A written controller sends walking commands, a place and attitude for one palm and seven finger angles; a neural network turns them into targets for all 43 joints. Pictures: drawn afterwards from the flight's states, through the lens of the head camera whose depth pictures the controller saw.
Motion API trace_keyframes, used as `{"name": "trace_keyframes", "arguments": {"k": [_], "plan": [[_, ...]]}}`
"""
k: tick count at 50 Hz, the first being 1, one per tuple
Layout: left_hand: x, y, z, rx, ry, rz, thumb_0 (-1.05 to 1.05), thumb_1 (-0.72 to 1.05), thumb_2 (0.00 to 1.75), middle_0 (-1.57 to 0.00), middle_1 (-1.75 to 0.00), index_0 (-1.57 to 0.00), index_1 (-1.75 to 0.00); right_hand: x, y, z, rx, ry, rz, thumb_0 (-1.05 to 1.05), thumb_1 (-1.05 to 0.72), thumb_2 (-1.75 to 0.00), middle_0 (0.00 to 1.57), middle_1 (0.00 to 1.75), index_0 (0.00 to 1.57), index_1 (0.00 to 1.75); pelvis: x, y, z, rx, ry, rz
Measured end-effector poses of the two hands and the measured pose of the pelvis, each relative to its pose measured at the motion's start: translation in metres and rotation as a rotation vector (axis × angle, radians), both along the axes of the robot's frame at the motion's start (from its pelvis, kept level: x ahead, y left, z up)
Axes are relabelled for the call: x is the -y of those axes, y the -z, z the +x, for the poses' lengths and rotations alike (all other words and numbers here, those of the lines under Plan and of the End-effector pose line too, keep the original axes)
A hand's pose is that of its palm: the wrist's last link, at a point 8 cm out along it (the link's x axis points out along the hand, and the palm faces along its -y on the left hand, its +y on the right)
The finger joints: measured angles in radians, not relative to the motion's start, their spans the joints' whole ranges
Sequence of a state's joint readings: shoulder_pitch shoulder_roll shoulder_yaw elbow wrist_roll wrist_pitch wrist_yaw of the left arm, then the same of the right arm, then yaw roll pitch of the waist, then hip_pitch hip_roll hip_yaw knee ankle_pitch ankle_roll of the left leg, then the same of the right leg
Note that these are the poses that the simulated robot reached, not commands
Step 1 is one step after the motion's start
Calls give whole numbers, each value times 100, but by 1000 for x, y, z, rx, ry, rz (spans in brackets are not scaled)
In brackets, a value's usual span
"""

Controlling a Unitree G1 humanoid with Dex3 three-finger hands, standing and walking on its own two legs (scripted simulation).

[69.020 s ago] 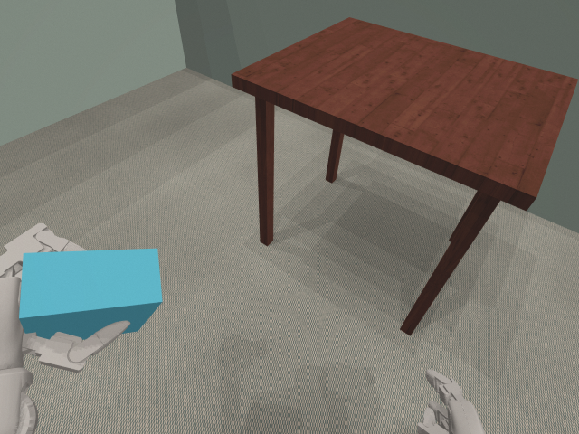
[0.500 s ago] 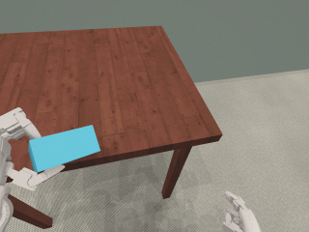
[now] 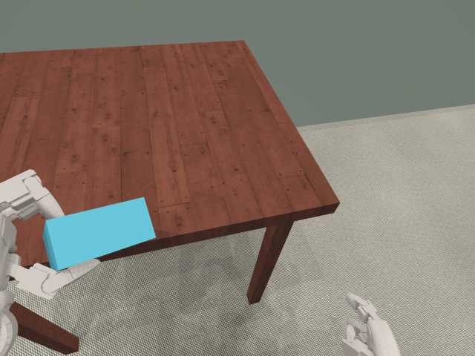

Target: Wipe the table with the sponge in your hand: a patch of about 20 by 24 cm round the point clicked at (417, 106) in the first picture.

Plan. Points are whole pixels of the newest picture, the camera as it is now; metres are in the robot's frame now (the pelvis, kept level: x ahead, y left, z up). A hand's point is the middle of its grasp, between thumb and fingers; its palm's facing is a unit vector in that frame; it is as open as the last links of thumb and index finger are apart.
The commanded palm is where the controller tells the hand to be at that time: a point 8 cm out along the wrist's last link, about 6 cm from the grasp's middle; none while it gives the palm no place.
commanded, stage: look again from close up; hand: left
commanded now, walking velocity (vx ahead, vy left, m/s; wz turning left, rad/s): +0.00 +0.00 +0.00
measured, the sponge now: (108, 233) +0.24 +0.21 +0.11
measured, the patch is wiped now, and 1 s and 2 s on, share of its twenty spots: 0.95 0.95 0.95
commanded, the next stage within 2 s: shuffle to correct the standing spot in 0.18 s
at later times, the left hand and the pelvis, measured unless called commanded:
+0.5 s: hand (74, 217) +0.23 +0.23 +0.16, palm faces +0.37 -0.87 -0.33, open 9.0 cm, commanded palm +0.18 +0.26 +0.18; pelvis +0.01 -0.01 +0.00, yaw -2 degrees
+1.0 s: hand (159, 179) +0.31 +0.15 +0.16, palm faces +0.30 -0.84 -0.45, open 9.0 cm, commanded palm +0.26 +0.19 +0.18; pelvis +0.07 -0.07 -0.01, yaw -7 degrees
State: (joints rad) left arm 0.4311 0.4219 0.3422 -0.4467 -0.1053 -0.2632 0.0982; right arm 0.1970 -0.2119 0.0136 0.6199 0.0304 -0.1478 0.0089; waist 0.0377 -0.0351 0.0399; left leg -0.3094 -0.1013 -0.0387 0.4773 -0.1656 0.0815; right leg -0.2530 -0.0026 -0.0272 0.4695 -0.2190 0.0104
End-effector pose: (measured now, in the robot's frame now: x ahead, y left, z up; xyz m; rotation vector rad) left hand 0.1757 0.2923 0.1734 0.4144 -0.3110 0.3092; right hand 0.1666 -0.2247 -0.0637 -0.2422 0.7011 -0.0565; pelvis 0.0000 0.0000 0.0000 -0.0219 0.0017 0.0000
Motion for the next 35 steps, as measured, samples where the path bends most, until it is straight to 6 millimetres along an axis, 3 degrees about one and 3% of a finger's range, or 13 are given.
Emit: {"name": "trace_keyframes", "arguments": {"k": [19, 24, 30, 35], "plan": [[8, 1, 6, -18, -13, -28, -1, -52, 100, -90, -152, -94, -156, 3, -2, 13, 20, 14, 14, 2, -90, -90, 20, 30, 20, 30, 6, -1, 6, 5, 7, 2], [13, 0, 15, -8, -23, -21, -1, -52, 100, -90, -152, -94, -156, 6, 1, 14, 21, 38, 29, 2, -90, -90, 20, 30, 20, 30, 12, 1, 10, 1, 37, 20], [43, -2, 43, -9, 2, -16, -1, -52, 100, -90, -152, -94, -156, 18, 10, 14, 11, 74, 74, 2, -90, -90, 20, 30, 20, 30, 30, 4, 17, -12, 79, 41], [78, -1, 64, -26, 78, -23, -1, -52, 100, -89, -152, -94, -156, 44, 16, 10, -17, 123, 79, 2, -90, -90, 20, 30, 21, 30, 48, 7, 28, -16, 86, 11]]}}
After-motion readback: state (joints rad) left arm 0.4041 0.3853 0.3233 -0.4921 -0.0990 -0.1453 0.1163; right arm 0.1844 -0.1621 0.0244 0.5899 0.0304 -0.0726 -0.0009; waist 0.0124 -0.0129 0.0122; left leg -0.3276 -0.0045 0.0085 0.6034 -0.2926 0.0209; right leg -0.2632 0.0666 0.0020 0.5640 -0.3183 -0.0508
